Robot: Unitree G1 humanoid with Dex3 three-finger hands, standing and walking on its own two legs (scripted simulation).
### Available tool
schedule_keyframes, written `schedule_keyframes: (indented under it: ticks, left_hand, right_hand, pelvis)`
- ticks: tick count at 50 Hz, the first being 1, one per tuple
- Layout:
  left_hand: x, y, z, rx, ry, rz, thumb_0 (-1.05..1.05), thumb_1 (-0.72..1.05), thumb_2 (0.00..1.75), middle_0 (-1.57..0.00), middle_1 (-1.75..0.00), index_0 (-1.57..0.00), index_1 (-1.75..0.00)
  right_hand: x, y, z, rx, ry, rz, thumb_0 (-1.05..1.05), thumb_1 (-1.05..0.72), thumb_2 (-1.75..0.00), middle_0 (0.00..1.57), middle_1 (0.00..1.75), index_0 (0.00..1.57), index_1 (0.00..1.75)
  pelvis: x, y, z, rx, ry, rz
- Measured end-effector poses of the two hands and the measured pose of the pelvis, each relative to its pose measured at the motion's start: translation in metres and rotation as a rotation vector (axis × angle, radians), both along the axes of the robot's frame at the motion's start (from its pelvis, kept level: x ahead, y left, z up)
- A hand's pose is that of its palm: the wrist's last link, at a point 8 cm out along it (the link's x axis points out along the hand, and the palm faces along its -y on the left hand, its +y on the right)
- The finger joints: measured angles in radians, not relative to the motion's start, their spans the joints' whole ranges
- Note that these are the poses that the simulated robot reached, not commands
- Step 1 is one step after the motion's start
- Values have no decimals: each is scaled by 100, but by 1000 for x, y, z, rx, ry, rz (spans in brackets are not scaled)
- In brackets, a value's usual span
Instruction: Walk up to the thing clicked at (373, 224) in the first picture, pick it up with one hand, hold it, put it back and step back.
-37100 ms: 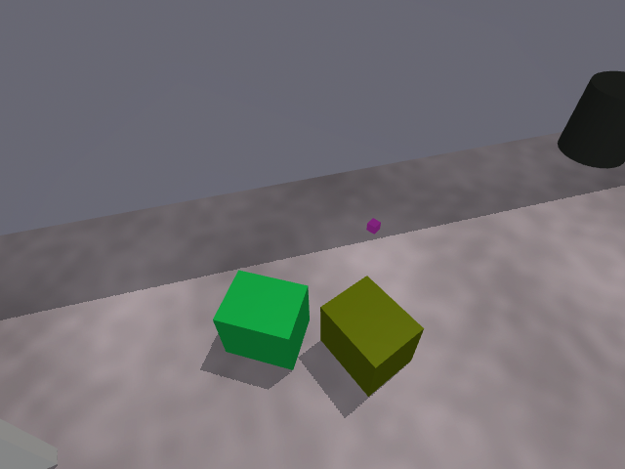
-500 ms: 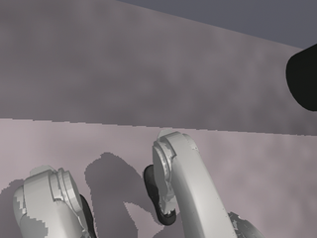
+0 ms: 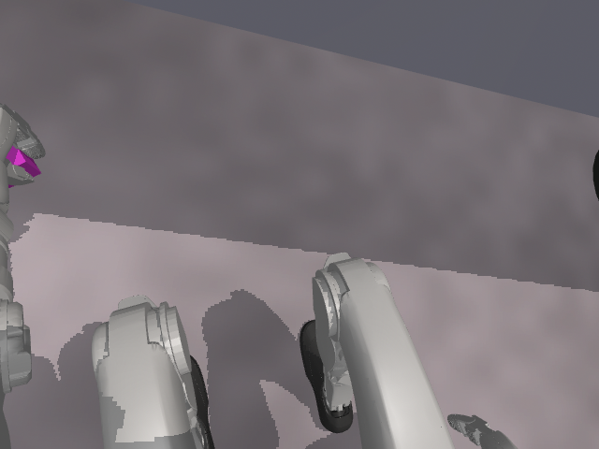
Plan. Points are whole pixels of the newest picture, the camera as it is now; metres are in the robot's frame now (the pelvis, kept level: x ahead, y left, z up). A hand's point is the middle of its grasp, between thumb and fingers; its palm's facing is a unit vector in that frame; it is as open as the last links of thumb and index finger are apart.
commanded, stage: lift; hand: left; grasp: from above
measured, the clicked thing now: (9, 162) +0.52 +0.33 -0.16
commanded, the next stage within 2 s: hold in 1.36 s
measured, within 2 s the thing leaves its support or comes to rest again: neither
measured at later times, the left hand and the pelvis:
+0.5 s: hand out of the picture +0.41 +0.32 +0.05, palm faces -0.37 -0.16 -0.91, open 5.0 cm; pelvis +0.00 +0.00 +0.13, yaw +5 degrees
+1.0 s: hand out of the picture +0.36 +0.27 +0.23, palm faces -0.39 -0.18 -0.90, open 4.9 cm; pelvis +0.04 +0.00 +0.31, yaw +7 degrees
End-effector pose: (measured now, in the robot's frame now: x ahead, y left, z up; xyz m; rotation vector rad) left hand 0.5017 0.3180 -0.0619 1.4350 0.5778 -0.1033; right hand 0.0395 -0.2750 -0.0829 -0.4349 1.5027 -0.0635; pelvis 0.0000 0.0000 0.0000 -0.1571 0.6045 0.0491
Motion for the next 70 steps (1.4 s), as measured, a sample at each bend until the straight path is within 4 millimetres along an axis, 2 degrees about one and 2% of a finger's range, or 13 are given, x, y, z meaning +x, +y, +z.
schedule_keyframes:
  ticks: [11, 20, 28, 36, 41, 46, 53, 61, 70]
  left_hand:
    - [-42, 13, 66, 12, -3, 8, -11, 59, 0, -87, -28, -117, -21]
    - [-73, 6, 131, -3, -23, -4, -12, 59, 0, -88, -26, -119, -18]
    - [-93, -4, 200, 0, -26, 17, -13, 59, 0, -89, -23, -121, -16]
    - [-119, -24, 268, -23, -12, 21, -13, 58, 0, -90, -23, -123, -17]
    - [-131, -34, 302, -23, -6, 22, -13, 58, 0, -89, -24, -123, -18]
    - [-136, -39, 332, -12, -3, 34, -13, 59, 0, -89, -25, -122, -19]
    - [-135, -43, 366, 2, 7, 70, -13, 59, 0, -89, -26, -119, -20]
    - [-131, -49, 393, -16, 26, 91, -13, 59, 0, -89, -25, -120, -19]
    - [-125, -52, 418, -14, 4, 87, -13, 58, 0, -90, -25, -123, -18]
  right_hand:
    - [34, 7, 27, 17, -136, -17, 0, -90, -91, 20, 30, 20, 30]
    - [67, 23, 65, 63, -243, -22, 0, -90, -90, 20, 30, 20, 30]
    - [87, 29, 119, 88, -315, -42, 0, -90, -90, 20, 30, 20, 30]
    - [97, 29, 184, 91, -374, -67, 0, -90, -90, 20, 30, 20, 30]
    - [102, 28, 225, 83, -415, -79, 0, -90, -90, 20, 30, 20, 30]
    - [107, 26, 258, 73, -447, -89, 0, -90, -90, 20, 30, 20, 30]
    - [116, 26, 290, 80, -477, -102, 0, -90, -90, 20, 30, 20, 30]
    - [127, 29, 316, 102, -485, -95, 0, -90, -90, 20, 30, 20, 30]
    - [143, 31, 337, 113, -492, -89, 0, -90, -90, 20, 30, 20, 30]
  pelvis:
    - [-5, 5, 42, 19, 3, 21]
    - [-5, 5, 92, 40, -22, 36]
    - [1, 3, 151, 64, -71, 48]
    - [11, 1, 217, 92, -151, 56]
    - [19, 0, 255, 109, -209, 61]
    - [29, 1, 286, 119, -258, 65]
    - [43, 2, 320, 132, -315, 67]
    - [58, 2, 349, 147, -360, 65]
    - [72, 4, 371, 158, -401, 67]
